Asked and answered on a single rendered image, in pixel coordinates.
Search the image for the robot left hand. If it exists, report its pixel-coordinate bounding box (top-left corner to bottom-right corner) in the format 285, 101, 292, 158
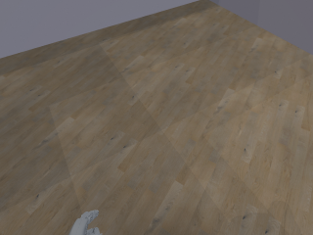
68, 210, 103, 235

